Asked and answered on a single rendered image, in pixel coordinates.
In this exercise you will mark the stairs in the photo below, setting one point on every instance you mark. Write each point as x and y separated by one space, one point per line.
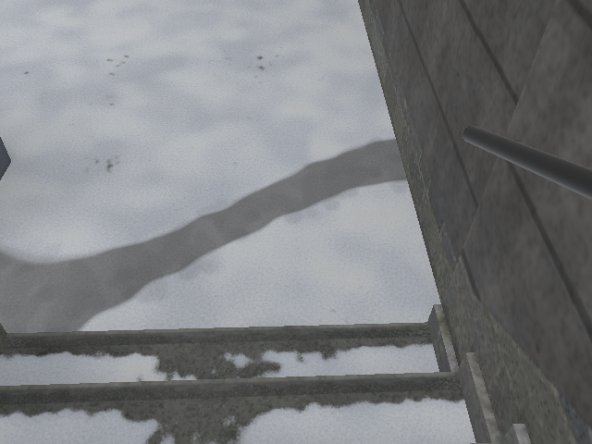
326 384

